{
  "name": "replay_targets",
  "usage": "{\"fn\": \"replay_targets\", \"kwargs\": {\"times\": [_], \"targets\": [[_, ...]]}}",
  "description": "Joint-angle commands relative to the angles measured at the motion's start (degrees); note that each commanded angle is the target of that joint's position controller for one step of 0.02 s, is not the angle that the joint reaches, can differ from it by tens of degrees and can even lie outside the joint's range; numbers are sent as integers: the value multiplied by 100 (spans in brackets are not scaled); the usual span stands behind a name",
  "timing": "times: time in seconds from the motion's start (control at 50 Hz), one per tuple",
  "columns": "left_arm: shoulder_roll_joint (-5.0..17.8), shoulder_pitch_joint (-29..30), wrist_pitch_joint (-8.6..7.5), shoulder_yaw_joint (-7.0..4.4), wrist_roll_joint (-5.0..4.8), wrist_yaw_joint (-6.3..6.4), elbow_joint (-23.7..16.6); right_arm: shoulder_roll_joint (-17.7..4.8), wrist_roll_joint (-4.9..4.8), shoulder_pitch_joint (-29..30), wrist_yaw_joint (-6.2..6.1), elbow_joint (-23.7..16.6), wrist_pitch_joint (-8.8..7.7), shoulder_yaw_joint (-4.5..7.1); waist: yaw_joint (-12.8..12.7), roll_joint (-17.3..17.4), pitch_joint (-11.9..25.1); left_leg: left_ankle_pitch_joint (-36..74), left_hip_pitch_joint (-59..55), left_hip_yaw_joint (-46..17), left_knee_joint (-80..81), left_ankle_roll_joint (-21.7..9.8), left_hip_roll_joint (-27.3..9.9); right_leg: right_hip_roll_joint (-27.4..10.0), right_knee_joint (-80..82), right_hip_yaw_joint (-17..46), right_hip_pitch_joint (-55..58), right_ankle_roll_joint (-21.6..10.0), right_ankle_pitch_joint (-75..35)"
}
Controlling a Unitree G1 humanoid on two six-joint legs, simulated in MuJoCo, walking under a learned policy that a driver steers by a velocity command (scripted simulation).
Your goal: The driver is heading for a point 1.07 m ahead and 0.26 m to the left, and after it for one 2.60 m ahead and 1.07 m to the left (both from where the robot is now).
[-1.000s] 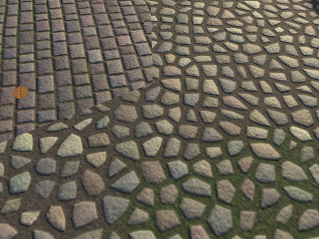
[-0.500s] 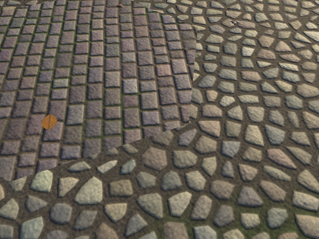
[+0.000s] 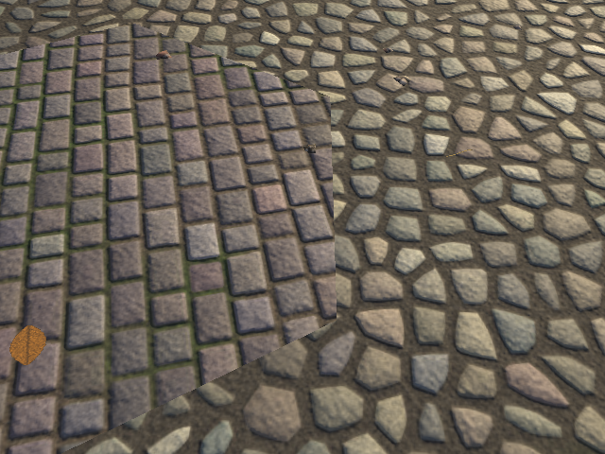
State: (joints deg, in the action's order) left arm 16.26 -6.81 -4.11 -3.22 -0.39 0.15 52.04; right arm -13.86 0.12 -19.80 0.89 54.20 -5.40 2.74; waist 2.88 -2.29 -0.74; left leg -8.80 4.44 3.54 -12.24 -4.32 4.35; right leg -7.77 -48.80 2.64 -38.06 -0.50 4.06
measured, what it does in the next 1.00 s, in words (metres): walks ahead, turning left: right foot, then left foot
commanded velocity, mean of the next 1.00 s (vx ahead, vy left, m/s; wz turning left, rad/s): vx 0.50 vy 0.00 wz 0.23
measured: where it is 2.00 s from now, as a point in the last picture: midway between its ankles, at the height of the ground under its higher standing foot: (197, 253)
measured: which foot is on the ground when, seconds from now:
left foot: down 0.00-0.26, up 0.28-0.80, down 0.82-1.00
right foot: up 0.00-0.22, down 0.24-0.82, up 0.84-1.00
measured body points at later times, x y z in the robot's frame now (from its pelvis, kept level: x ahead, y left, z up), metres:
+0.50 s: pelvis +0.28 -0.07 +0.00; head +0.30 -0.08 +0.45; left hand +0.32 +0.20 -0.13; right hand +0.40 -0.34 -0.13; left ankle +0.35 +0.10 -0.67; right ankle +0.29 -0.15 -0.75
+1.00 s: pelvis +0.56 +0.02 -0.01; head +0.59 +0.03 +0.44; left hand +0.62 +0.31 -0.12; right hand +0.73 -0.22 -0.12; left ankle +0.58 +0.09 -0.75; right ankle +0.59 -0.15 -0.67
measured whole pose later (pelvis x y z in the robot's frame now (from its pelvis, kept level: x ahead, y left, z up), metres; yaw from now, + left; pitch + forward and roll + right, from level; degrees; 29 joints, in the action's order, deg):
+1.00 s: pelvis +0.56 +0.02 -0.01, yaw +16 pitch +1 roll +0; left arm 16.2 -8.4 -6.9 -3.0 0.0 -0.1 48.9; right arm -15.2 -0.4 -15.0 1.3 45.2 -3.5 4.4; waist 1.1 -0.9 -2.5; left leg -8.6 15.7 -1.1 -23.1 -6.2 6.3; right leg -4.5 -63.5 3.0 -30.1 0.2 19.5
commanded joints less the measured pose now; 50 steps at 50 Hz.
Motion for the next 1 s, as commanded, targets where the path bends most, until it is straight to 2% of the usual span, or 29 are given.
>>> {"fn": "replay_targets", "kwargs": {"times": [0.02,0.1,0.16,0.2,0.22,0.24,0.26,0.28,0.3,0.32,0.34,0.36,0.38,0.4,0.44,0.48,0.6,0.7,0.76,0.78,0.8,0.82,0.84,0.86,0.88,0.9,0.92,0.94,1.0], "targets": [[154,405,-75,-4,2,-40,-360,-904,-39,43,-91,-255,-54,175,-60,530,-245,1139,246,-732,686,-709,-1432,97,978,-142,79,42,-928],[150,1063,-118,39,-51,-133,-584,-941,-81,-390,-110,-10,17,192,140,524,-416,1110,-338,-684,555,-687,-1623,261,1664,-228,38,-29,-996],[244,1293,-179,30,-75,-240,-750,-995,-105,-475,-151,99,116,235,78,567,-439,1551,-968,-753,201,-622,-1911,315,1945,-188,-59,-213,-489],[413,980,-205,-39,-80,-275,-705,-1078,-108,-336,-174,79,169,270,-164,698,-203,2546,-1148,-729,-232,-514,-1958,496,2044,-329,536,-361,-73],[556,487,-210,-124,-72,-264,-572,-1107,-104,-212,-179,50,201,276,-458,771,112,3490,-1088,-607,-806,-427,-1842,694,2125,-508,1302,-474,-17],[812,-461,-201,-271,-59,-226,-264,-982,-74,-164,-182,9,232,224,-877,685,683,3779,-691,-396,-1880,-267,-1535,770,2136,-554,2622,-647,-162],[1230,-1534,-183,-389,15,-166,-40,-815,27,-239,-192,-139,227,127,-1181,65,1531,2135,581,-159,-3671,-65,-1165,-280,1957,672,4430,-1034,-223],[1497,-1834,-144,-441,-2,-193,100,-11,7,-973,-109,-121,97,-87,-749,-1423,2177,-2011,2905,-336,-5570,302,-57,-1463,2620,3400,6227,-1933,1013],[947,-1697,-158,-278,-56,-199,53,-604,-136,-561,-93,-94,-41,33,-975,-823,1917,-2486,3544,-1120,-6239,183,-282,-1327,3077,3711,6035,-1723,1639],[743,-1190,-182,-211,-52,-179,-44,-903,-281,-30,-76,-285,-135,123,-877,-628,1111,-1987,3891,-1022,-6291,84,-572,-1177,3212,2872,5287,-1485,1399],[626,-716,-198,-167,-14,-179,-150,-909,-270,248,-114,-343,-163,127,-683,-157,679,-1421,3678,-845,-6030,83,-892,-985,3375,2235,4438,-1362,806],[472,-449,-213,-127,37,-193,-187,-877,-176,392,-147,-356,-144,170,-533,-8,361,-1091,3446,-790,-5710,122,-1069,-806,3549,1780,3747,-1318,299],[357,-349,-235,-87,96,-201,-171,-785,-139,272,-153,-339,-78,186,-341,-127,322,-874,3062,-834,-5511,133,-1222,-655,3707,1463,3333,-1262,38],[321,-347,-243,-81,96,-214,-135,-639,-130,166,-153,-311,-7,176,-255,-183,292,-787,2865,-816,-5346,166,-1263,-566,3865,1270,3108,-1276,-58],[451,-445,-276,-116,81,-173,-38,-484,-153,166,-157,-307,118,159,-187,-170,125,-583,2935,-775,-5043,254,-1342,-554,4119,816,2860,-1314,-259],[585,-610,-286,-156,111,-93,58,-516,-136,523,-165,-435,176,176,-260,-64,-62,-45,3340,-843,-4587,342,-1362,-556,4279,492,2895,-1295,-410],[667,-859,-255,-143,83,38,171,-371,-125,1453,-37,-757,122,121,-564,-23,-274,1571,3295,-585,-2847,310,-1072,-343,4426,-575,3160,-934,-692],[744,-1299,-72,-174,23,64,360,-312,-138,2148,148,-1197,124,54,-776,65,-485,1057,3768,-321,-2246,129,-942,-726,3973,-884,4368,-856,-1399],[959,-1099,70,-241,-12,128,255,-507,-140,1960,267,-1372,142,140,-485,-190,-193,189,3163,111,-2202,-123,-589,-838,3073,-1126,4706,-680,-3633],[1029,-1025,120,-265,-8,163,202,-658,-136,1541,277,-1325,163,227,-231,-303,105,-56,2558,274,-2246,-243,-369,-812,2406,-1220,4673,-606,-4534],[1032,-911,171,-259,-9,194,138,-901,-152,722,257,-1143,174,376,223,-241,533,142,1452,338,-1969,-422,-129,-641,1325,-1368,4343,-458,-4768],[969,-917,148,-215,27,217,15,-1350,-149,-251,156,-938,210,580,645,185,1079,241,-298,-540,-1771,-738,-520,-405,-278,-1391,3097,-232,-3502],[69,-1481,-36,66,211,81,-245,-1946,-175,-425,86,-910,215,692,96,1659,1635,-247,-2483,-3608,-1470,-1814,-2035,773,-2414,-1126,395,148,1650],[421,-1075,-318,27,9,-29,-328,-1562,-125,-587,77,-1017,180,558,351,1283,2295,-759,-3020,-5183,-571,-2144,-2469,1078,-3268,137,-491,94,2917],[730,-488,-482,-64,-204,-94,-506,-1237,-65,-368,57,-1018,139,472,454,1021,1524,-455,-2572,-4273,-500,-1774,-2229,702,-3220,341,-1000,-79,2452],[690,-302,-547,-42,-195,-83,-568,-1045,-80,17,49,-1103,104,421,243,509,1029,1,-1725,-3491,-489,-1544,-1968,430,-2729,297,-840,-155,1954],[680,-258,-534,-81,-64,-41,-523,-882,-74,428,57,-1211,95,369,-14,175,625,612,-810,-2944,-394,-1399,-1752,255,-2164,245,-458,-108,1709],[740,-341,-455,-137,12,-19,-508,-747,-27,662,42,-1310,89,312,-223,213,486,1036,-207,-2609,-253,-1334,-1586,130,-1841,263,-9,-57,1556],[530,-403,-243,-137,112,6,-610,-931,-63,670,-29,-1374,87,346,-421,349,279,1526,650,-2189,7,-1360,-1396,138,-1017,112,374,226,1268]]}}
